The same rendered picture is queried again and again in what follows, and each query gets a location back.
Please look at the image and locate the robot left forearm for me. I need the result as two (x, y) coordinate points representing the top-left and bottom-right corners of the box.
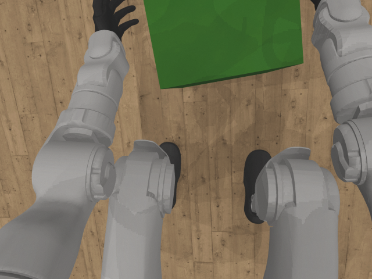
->
(32, 30), (130, 191)

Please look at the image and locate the left robot hand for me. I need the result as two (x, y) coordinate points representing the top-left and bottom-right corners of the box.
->
(92, 0), (139, 40)

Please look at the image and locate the carton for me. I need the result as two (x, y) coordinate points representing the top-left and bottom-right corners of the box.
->
(144, 0), (303, 89)

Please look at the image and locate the left robot thigh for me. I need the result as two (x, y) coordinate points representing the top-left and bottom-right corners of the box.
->
(101, 151), (175, 279)

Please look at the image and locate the robot right forearm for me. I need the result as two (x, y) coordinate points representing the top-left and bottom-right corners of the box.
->
(311, 0), (372, 124)

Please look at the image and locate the robot left shin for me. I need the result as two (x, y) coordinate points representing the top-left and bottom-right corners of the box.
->
(109, 139), (171, 198)

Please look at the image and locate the right robot upper arm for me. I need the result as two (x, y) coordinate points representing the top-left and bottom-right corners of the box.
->
(331, 117), (372, 221)

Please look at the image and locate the left robot upper arm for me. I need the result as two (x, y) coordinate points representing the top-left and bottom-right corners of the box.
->
(0, 140), (116, 279)

